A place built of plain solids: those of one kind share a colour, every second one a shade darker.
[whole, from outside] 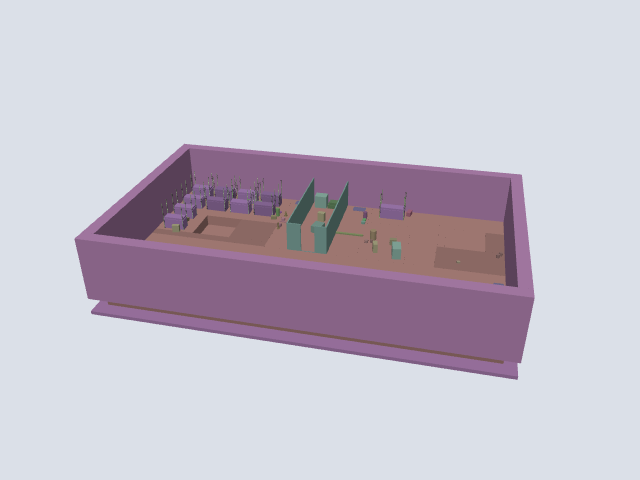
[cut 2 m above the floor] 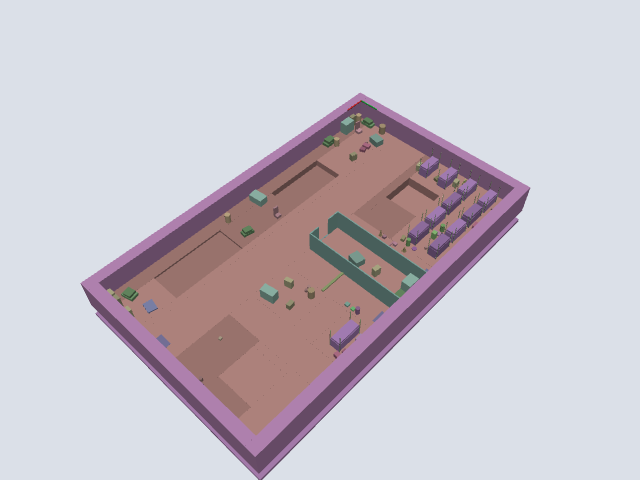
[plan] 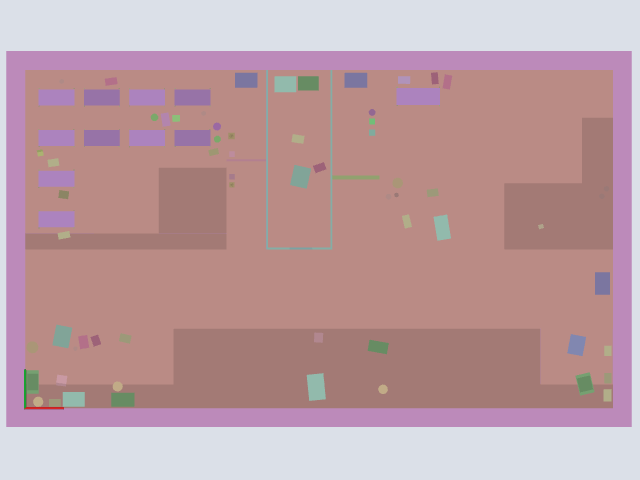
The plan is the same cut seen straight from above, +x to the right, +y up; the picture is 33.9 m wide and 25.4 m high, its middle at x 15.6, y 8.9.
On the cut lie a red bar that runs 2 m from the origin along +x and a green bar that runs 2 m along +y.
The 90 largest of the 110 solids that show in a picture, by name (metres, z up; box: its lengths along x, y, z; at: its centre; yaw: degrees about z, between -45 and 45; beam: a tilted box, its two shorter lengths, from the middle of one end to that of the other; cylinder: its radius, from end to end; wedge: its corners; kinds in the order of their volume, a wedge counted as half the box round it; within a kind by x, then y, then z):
{
 "floor_1": {"box": [3.6, 3.47, 2.1], "at": [1.8, 10.98, -1.05]},
 "floor_2": {"box": [7.85, 2.95, 2.1], "at": [3.92, 2.73, -1.05]},
 "floor_3": {"box": [10.65, 0.85, 2.1], "at": [5.33, 8.82, -1.05]},
 "floor_4": {"box": [3.47, 3.47, 1.12], "at": [5.33, 10.98, -1.54]},
 "floor_5": {"box": [10.65, 5.18, 2.1], "at": [5.33, 15.31, -1.05]},
 "floor_6": {"box": [3.58, 3.47, 2.1], "at": [8.86, 10.98, -1.05]},
 "floor_7": {"box": [6.07, 2.95, 1.44], "at": [10.88, 2.73, -1.38]},
 "floor_8": {"box": [2.1, 9.5, 1.0], "at": [11.7, 13.15, -0.5]},
 "floor_9": {"box": [3.5, 9.5, 1.0], "at": [14.5, 13.15, -0.5]},
 "floor_10": {"box": [31.1, 1.25, 2.1], "at": [15.55, 0.62, -1.05]},
 "floor_11": {"box": [31.1, 0.6, 2.1], "at": [15.55, 4.5, -1.05]},
 "floor_12": {"box": [31.1, 3.6, 1.0], "at": [15.55, 6.6, -0.5]},
 "floor_13": {"box": [6.23, 2.95, 2.1], "at": [17.04, 2.73, -1.05]},
 "floor_14": {"box": [2.5, 9.5, 1.0], "at": [17.5, 13.15, -0.5]},
 "floor_15": {"box": [4.1, 4.45, 1.0], "at": [20.8, 10.62, -0.5]},
 "floor_16": {"box": [4.1, 2.1, 1.0], "at": [20.8, 13.9, -0.5]},
 "floor_17": {"box": [4.1, 2.95, 1.0], "at": [20.8, 16.43, -0.5]},
 "floor_18": {"box": [7.11, 2.95, 1.93], "at": [23.7, 2.73, -1.14]},
 "floor_19": {"box": [2.5, 9.5, 1.0], "at": [24.1, 13.15, -0.5]},
 "floor_20": {"box": [0.65, 3.47, 2.1], "at": [25.68, 13.63, -1.05]},
 "floor_21": {"box": [3.47, 3.47, 2.1], "at": [27.73, 13.63, -1.05]},
 "floor_22": {"box": [5.75, 3.5, 2.1], "at": [28.23, 10.15, -1.05]},
 "floor_23": {"box": [5.75, 2.53, 2.1], "at": [28.23, 16.64, -1.05]},
 "floor_24": {"box": [3.84, 2.95, 2.1], "at": [29.18, 2.73, -1.05]},
 "floor_25": {"box": [1.63, 3.47, 2.1], "at": [30.29, 13.63, -1.05]},
 "wall_1": {"box": [1.0, 17.9, 5.5], "at": [-0.5, 8.95, 1.75]},
 "wall_2": {"box": [33.1, 1.0, 5.5], "at": [15.55, -0.5, 1.75]},
 "wall_3": {"box": [33.1, 1.0, 5.5], "at": [15.55, 18.4, 1.75]},
 "wall_4": {"box": [1.0, 17.9, 5.5], "at": [31.6, 8.95, 1.75]},
 "floor_base_1": {"box": [33.1, 19.9, 0.3], "at": [15.55, 8.95, -2.35]},
 "piece_1": {"box": [1.9, 0.85, 0.93], "at": [1.66, 9.99, 0.47]},
 "piece_2": {"box": [1.82, 0.77, 0.17], "at": [1.66, 9.99, 1.01]},
 "piece_3": {"box": [1.9, 0.85, 0.93], "at": [1.66, 12.14, 0.47]},
 "piece_4": {"box": [1.82, 0.77, 0.17], "at": [1.66, 12.14, 1.01]},
 "piece_5": {"box": [1.9, 0.85, 0.93], "at": [1.66, 14.29, 0.47]},
 "piece_6": {"box": [1.82, 0.77, 0.12], "at": [1.66, 14.29, 0.99]},
 "piece_7": {"box": [1.9, 0.85, 0.93], "at": [1.66, 16.45, 0.47]},
 "piece_8": {"box": [1.82, 0.77, 0.2], "at": [1.66, 16.45, 1.03]},
 "piece_9": {"box": [1.9, 0.85, 0.93], "at": [4.05, 14.29, 0.47]},
 "piece_10": {"box": [1.82, 0.77, 0.15], "at": [4.05, 14.29, 1.0]},
 "piece_11": {"box": [1.9, 0.85, 0.93], "at": [4.05, 16.45, 0.47]},
 "piece_12": {"box": [1.82, 0.77, 0.24], "at": [4.05, 16.45, 1.05]},
 "piece_13": {"box": [1.9, 0.85, 0.93], "at": [6.46, 14.29, 0.47]},
 "piece_14": {"box": [1.82, 0.77, 0.17], "at": [6.46, 14.29, 1.01]},
 "piece_15": {"box": [1.9, 0.85, 0.93], "at": [6.46, 16.45, 0.47]},
 "piece_16": {"box": [1.82, 0.77, 0.21], "at": [6.46, 16.45, 1.03]},
 "piece_17": {"box": [1.9, 0.85, 0.93], "at": [8.86, 14.29, 0.47]},
 "piece_18": {"box": [1.82, 0.77, 0.17], "at": [8.86, 14.29, 1.01]},
 "piece_19": {"box": [1.9, 0.85, 0.93], "at": [8.86, 16.45, 0.47]},
 "piece_20": {"box": [1.82, 0.77, 0.22], "at": [8.86, 16.45, 1.04]},
 "piece_21": {"box": [2.3, 0.9, 0.92], "at": [20.8, 16.5, 0.46]},
 "piece_22": {"box": [2.22, 0.82, 0.18], "at": [20.8, 16.5, 1.01]},
 "part_1": {"box": [0.1, 9.4, 2.65], "at": [12.8, 13.2, 1.27]},
 "part_2": {"box": [1.24, 0.1, 2.65], "at": [13.37, 8.45, 1.27]},
 "part_3": {"box": [1.06, 0.1, 2.65], "at": [15.72, 8.45, 1.27]},
 "part_4": {"box": [0.1, 9.4, 2.65], "at": [16.2, 13.2, 1.27]},
 "pallet_load_1": {"box": [0.87, 1.12, 0.63], "at": [1.97, 3.8, 0.32], "yaw": -10.9},
 "pallet_load_2": {"box": [1.17, 0.79, 1.22], "at": [2.56, 0.47, 0.61]},
 "pallet_load_3": {"box": [1.15, 0.85, 1.22], "at": [13.77, 17.14, 0.61]},
 "pallet_load_4": {"box": [0.91, 1.1, 0.67], "at": [14.57, 12.25, 0.34], "yaw": -12.5},
 "pallet_load_5": {"box": [0.89, 1.39, 0.73], "at": [15.4, 1.12, 0.36], "yaw": 5.7},
 "pallet_load_6": {"box": [0.74, 1.29, 1.01], "at": [22.07, 9.55, 0.51], "yaw": 9.3},
 "crate_stack_1": {"box": [0.58, 0.4, 0.64], "at": [1.49, 12.99, 0.32], "yaw": 8.5},
 "crate_stack_2": {"box": [0.62, 0.42, 1.19], "at": [1.57, 0.28, 0.59]},
 "crate_stack_3": {"box": [0.64, 0.35, 0.67], "at": [2.05, 9.15, 0.34], "yaw": 10.8},
 "crate_stack_4": {"box": [0.61, 0.44, 0.68], "at": [5.29, 3.69, 0.34], "yaw": -12.3},
 "crate_stack_5": {"box": [0.64, 0.43, 0.85], "at": [14.44, 14.25, 0.42], "yaw": -8.6},
 "crate_stack_6": {"box": [0.39, 0.69, 0.83], "at": [20.2, 9.88, 0.41], "yaw": 13.7},
 "crate_stack_7": {"box": [0.6, 0.4, 0.53], "at": [21.56, 11.4, 0.27], "yaw": 6.7},
 "crate_stack_8": {"box": [0.43, 0.65, 1.12], "at": [30.82, 0.68, 0.56]},
 "crate_stack_9": {"box": [0.39, 0.56, 1.3], "at": [30.84, 1.58, 0.65]},
 "crate_stack_10": {"box": [0.39, 0.54, 1.17], "at": [30.84, 3.03, 0.58]},
 "sack_pile_1": {"box": [0.65, 1.25, 0.3], "at": [0.4, 1.38, 0.15]},
 "sack_pile_2": {"box": [0.59, 0.88, 0.29], "at": [0.4, 1.38, 0.45]},
 "sack_pile_3": {"box": [1.24, 0.75, 0.3], "at": [5.17, 0.45, 0.15]},
 "sack_pile_4": {"box": [0.87, 0.68, 0.29], "at": [5.17, 0.45, 0.45]},
 "sack_pile_5": {"box": [1.1, 0.76, 0.38], "at": [14.99, 17.19, 0.19]},
 "sack_pile_6": {"box": [0.77, 0.68, 0.25], "at": [14.99, 17.19, 0.51]},
 "sack_pile_7": {"box": [1.04, 0.6, 0.29], "at": [18.68, 3.24, 0.14], "yaw": -10.0},
 "sack_pile_8": {"box": [0.79, 1.09, 0.28], "at": [29.62, 1.28, 0.14], "yaw": 13.4},
 "sack_pile_9": {"box": [0.71, 0.76, 0.23], "at": [29.62, 1.28, 0.4], "yaw": 13.4},
 "barrel_1": {"cylinder": 0.32, "from": [0.39, 3.22, 0.0], "to": [0.39, 3.22, 0.9]},
 "barrel_2": {"cylinder": 0.27, "from": [0.69, 0.34, 0.0], "to": [0.69, 0.34, 0.86]},
 "barrel_3": {"cylinder": 0.27, "from": [4.89, 1.15, 0.0], "to": [4.89, 1.15, 0.8]},
 "barrel_4": {"cylinder": 0.25, "from": [18.93, 1.0, 0.0], "to": [18.93, 1.0, 0.9]},
 "barrel_5": {"cylinder": 0.28, "from": [19.71, 11.92, 0.0], "to": [19.71, 11.92, 0.87]},
 "crate_1": {"box": [0.49, 0.69, 0.3], "at": [3.09, 3.5, 0.15], "yaw": 9.6},
 "crate_2": {"box": [0.4, 0.75, 0.4], "at": [22.34, 17.27, 0.2], "yaw": -9.7},
 "pallet_1": {"box": [0.83, 1.04, 0.18], "at": [29.18, 3.34, 0.04], "yaw": -10.7},
 "bin_1": {"box": [0.41, 0.35, 0.72], "at": [7.99, 15.34, 0.36], "yaw": 0.3}
}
